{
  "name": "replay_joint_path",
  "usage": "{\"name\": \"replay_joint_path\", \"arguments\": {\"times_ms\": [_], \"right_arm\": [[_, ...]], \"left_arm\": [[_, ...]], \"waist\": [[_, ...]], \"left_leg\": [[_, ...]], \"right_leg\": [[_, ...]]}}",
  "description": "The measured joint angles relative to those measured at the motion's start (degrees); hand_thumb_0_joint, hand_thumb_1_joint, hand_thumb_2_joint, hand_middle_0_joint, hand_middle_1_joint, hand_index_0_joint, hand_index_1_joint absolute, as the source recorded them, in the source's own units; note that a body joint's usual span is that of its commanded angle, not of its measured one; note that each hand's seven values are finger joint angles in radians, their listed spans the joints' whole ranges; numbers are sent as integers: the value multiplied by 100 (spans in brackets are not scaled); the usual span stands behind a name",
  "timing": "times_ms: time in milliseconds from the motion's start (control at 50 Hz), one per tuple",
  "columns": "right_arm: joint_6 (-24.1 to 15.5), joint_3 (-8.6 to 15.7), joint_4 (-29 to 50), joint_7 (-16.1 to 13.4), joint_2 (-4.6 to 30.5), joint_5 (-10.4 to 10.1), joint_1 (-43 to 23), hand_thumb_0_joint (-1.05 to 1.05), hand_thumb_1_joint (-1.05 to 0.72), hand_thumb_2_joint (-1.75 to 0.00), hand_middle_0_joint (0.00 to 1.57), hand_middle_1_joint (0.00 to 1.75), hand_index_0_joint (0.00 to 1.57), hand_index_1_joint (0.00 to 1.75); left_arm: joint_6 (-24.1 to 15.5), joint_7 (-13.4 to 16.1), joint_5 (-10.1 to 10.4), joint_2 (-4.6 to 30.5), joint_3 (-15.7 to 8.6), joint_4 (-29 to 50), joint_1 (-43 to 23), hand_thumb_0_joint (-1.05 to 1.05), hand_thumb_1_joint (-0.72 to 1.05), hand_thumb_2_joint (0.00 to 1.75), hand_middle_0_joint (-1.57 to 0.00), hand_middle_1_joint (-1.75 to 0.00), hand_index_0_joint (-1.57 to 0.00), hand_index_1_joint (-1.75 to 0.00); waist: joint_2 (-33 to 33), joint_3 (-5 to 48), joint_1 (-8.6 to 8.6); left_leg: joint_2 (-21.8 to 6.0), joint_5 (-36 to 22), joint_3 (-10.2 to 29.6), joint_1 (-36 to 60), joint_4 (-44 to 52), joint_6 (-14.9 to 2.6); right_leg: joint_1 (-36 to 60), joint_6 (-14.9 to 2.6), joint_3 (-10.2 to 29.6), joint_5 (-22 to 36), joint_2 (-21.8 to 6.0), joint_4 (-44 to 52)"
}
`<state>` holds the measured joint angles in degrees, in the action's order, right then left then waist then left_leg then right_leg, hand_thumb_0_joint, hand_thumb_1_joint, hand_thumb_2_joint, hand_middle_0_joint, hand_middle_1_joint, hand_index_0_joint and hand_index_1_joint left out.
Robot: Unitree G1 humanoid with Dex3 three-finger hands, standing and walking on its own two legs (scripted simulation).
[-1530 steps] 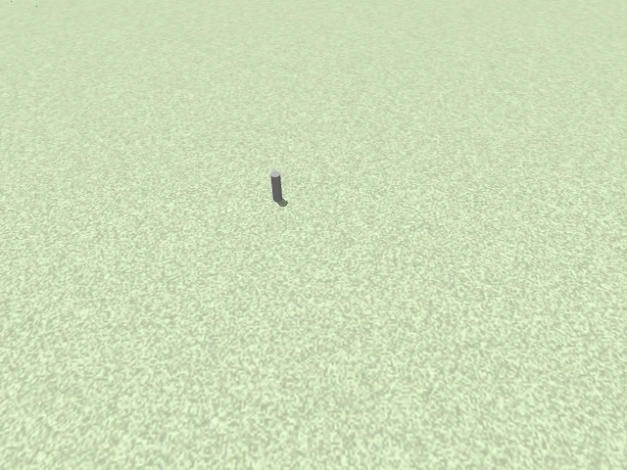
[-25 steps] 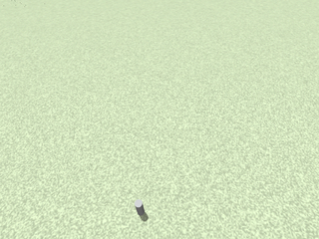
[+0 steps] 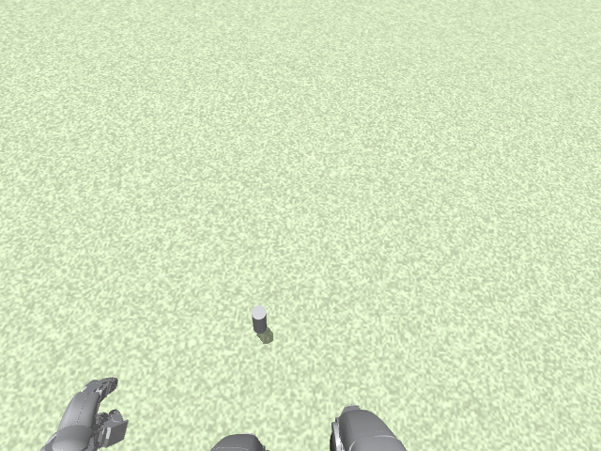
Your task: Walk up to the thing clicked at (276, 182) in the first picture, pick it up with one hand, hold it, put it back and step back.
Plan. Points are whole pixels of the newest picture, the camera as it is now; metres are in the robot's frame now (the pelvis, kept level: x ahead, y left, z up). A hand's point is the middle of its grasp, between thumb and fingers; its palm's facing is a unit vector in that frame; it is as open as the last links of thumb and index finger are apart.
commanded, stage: step back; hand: left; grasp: from the side
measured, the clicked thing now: (259, 320) +0.48 +0.10 -0.68
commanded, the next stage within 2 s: none
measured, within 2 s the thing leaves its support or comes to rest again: neither
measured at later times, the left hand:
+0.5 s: hand out of the picture +0.03 +0.27 -0.14, palm faces -0.07 -0.91 -0.40, open 7.4 cm
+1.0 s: hand out of the picture -0.11 +0.30 -0.15, palm faces -0.07 -0.93 -0.36, open 7.4 cm
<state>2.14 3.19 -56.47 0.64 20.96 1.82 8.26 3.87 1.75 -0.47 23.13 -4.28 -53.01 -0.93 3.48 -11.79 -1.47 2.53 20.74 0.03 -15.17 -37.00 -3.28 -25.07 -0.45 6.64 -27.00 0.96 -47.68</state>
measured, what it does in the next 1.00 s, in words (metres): walks backwards: right foot, then left foot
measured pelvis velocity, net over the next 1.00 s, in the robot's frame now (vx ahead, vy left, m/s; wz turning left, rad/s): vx -0.22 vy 0.03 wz -0.09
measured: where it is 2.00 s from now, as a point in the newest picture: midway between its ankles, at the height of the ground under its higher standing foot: outside the picture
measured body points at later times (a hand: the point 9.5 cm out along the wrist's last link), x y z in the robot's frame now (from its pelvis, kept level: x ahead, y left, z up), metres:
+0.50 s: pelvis -0.08 +0.01 +0.01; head -0.04 +0.00 +0.45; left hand +0.03 +0.32 -0.11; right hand +0.01 -0.29 -0.12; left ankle -0.07 +0.12 -0.67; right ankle -0.07 -0.09 -0.72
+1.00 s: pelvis -0.22 +0.03 +0.01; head -0.15 +0.06 +0.45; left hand -0.10 +0.35 -0.13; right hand -0.13 -0.28 -0.09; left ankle -0.16 +0.15 -0.72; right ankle -0.28 -0.12 -0.64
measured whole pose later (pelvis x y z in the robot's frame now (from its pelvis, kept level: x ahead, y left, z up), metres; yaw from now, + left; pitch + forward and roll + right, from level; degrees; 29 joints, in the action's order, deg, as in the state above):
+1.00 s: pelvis -0.22 +0.03 +0.01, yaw -5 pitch -1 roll -1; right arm 0.5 2.3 -47.3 -0.9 19.9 1.8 8.3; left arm 4.9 0.2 -1.3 23.8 -6.2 -46.0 10.6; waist 3.3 -9.9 1.0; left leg -1.8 12.9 0.6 -17.8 -32.1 -0.6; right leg -23.0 2.1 10.6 -27.3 5.7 -65.4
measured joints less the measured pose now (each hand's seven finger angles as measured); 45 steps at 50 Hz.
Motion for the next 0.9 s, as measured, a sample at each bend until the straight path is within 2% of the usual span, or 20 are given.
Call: {"name": "replay_joint_path", "arguments": {"times_ms": [40,100,140,220,340,400,420,480,520,560,600,660,700,720,740,760,800,820,860,900], "right_arm": [[5,-24,56,-28,-80,27,90,0,-91,-90,20,30,21,30],[12,-39,138,-119,-131,25,128,0,-91,-90,21,30,21,30],[2,-24,224,-167,-139,5,89,0,-90,-90,21,30,21,30],[-42,-7,444,-212,-179,-37,-34,0,-90,-90,21,30,21,30],[-33,-22,622,-168,-144,-70,-230,0,-90,-90,21,30,21,30],[19,-16,551,-141,-43,-124,-326,0,-90,-90,21,30,21,30],[41,-18,525,-131,-46,-145,-318,0,-90,-90,21,30,21,30],[92,-49,493,-108,-127,-162,-290,0,-91,-90,21,30,21,30],[68,-71,519,-88,-87,-181,-217,0,-91,-90,21,30,21,30],[35,-80,550,-96,15,-187,-142,0,-91,-90,21,30,21,30],[14,-76,587,-130,141,-196,-98,0,-91,-90,21,30,21,30],[-17,-50,632,-186,257,-187,-60,0,-91,-90,20,30,21,30],[-62,-25,655,-195,265,-146,-10,0,-91,-90,20,30,21,30],[-90,2,637,-200,222,-113,-8,0,-91,-90,20,30,21,30],[-94,12,595,-200,103,-69,-46,0,-91,-90,20,30,21,30],[-88,-7,585,-174,9,-17,-43,0,-91,-90,20,30,21,30],[-87,-64,625,-101,-60,19,53,0,-91,-90,20,30,21,30],[-96,-77,635,-91,-75,29,105,0,-91,-90,20,30,21,30],[-91,-109,642,-103,-109,56,171,0,-91,-90,21,30,21,30],[-97,-114,676,-119,-128,44,174,1,-90,-90,21,30,21,30]], "left_arm": [[22,24,14,-28,26,19,28,0,91,90,-20,-30,-21,-30],[21,4,38,-92,75,96,167,0,91,90,-20,-30,-20,-30],[7,-11,15,-136,89,127,303,0,91,90,-20,-30,-21,-30],[19,-35,-12,-175,80,123,548,0,90,90,-20,-30,-21,-30],[-19,-88,-80,-221,29,101,794,0,90,90,-20,-30,-21,-30],[-99,-117,-127,-351,17,75,875,0,90,90,-20,-30,-21,-30],[-117,-142,-131,-354,23,115,942,0,90,90,-20,-30,-21,-30],[-120,-152,-145,-253,-2,271,1052,0,90,90,-20,-30,-21,-30],[-106,-120,-124,-254,-22,363,1028,0,90,90,-20,-30,-21,-30],[-106,-103,-135,-293,-19,480,966,1,90,90,-20,-30,-21,-30],[-115,-103,-155,-336,3,622,902,1,90,90,-20,-30,-21,-30],[-113,-108,-177,-352,36,827,802,0,90,90,-20,-30,-21,-30],[-72,-120,-154,-306,53,935,724,0,90,90,-20,-30,-21,-30],[-38,-134,-132,-252,54,966,668,0,90,90,-20,-30,-21,-30],[3,-140,-110,-165,29,967,617,0,90,90,-20,-30,-21,-30],[42,-140,-92,-116,0,946,625,0,90,90,-20,-30,-21,-30],[118,-119,-111,-130,-25,830,699,0,90,90,-20,-30,-21,-30],[150,-122,-119,-141,-27,768,724,0,90,90,-20,-30,-21,-30],[155,-143,-84,-122,-52,728,819,0,90,90,-20,-30,-21,-30],[118,-166,-61,-73,-97,747,947,0,90,90,-20,-30,-21,-30]], "waist": [[-30,16,-71],[-48,47,-35],[-75,32,-16],[-90,-3,8],[-264,16,95],[-666,-1,56],[-702,68,61],[-398,180,231],[-276,228,269],[-246,269,296],[-283,260,297],[-332,177,215],[-311,115,134],[-215,50,113],[36,-63,174],[196,-93,238],[118,20,140],[23,69,68],[-50,180,75],[-40,263,167]], "left_leg": [[-34,-190,51,18,226,-26],[-23,-425,-49,64,544,-64],[-1,-489,-142,78,608,-107],[78,-534,-350,36,555,-170],[45,-457,-617,-234,124,-191],[-198,-448,-463,-331,-102,-118],[-172,-410,-331,-400,-205,-22],[236,717,118,-680,-1470,227],[409,887,415,-778,-2150,284],[451,867,610,-775,-2461,342],[376,852,692,-640,-2337,390],[108,852,559,-261,-1370,429],[-78,390,394,101,-265,401],[-69,7,315,248,157,344],[65,-111,183,327,248,285],[119,-142,73,345,259,249],[-22,-166,156,211,176,202],[-117,-222,256,165,200,192],[-256,-406,295,121,390,205],[-337,-565,214,46,539,235]], "right_leg": [[-117,-50,170,-244,354,-652],[-164,-51,199,25,532,-1165],[-49,14,144,115,519,-1202],[349,108,68,129,374,-639],[1012,0,-263,336,114,756],[1218,-106,-457,781,324,1186],[1199,-139,-490,822,346,1223],[1069,-219,-336,927,171,1220],[1013,-212,-319,1100,55,1390],[894,-178,-329,1278,-9,1539],[755,-132,-359,1428,-22,1619],[554,-56,-486,1560,-40,1581],[388,5,-607,1540,-78,1362],[298,44,-615,1494,-143,1175],[248,61,-477,1472,-261,1017],[171,24,-285,1219,-228,826],[-39,27,-60,202,170,-32],[-122,31,-20,-41,359,-576],[-241,18,131,-109,600,-1486],[-260,30,287,-7,672,-2035]]}}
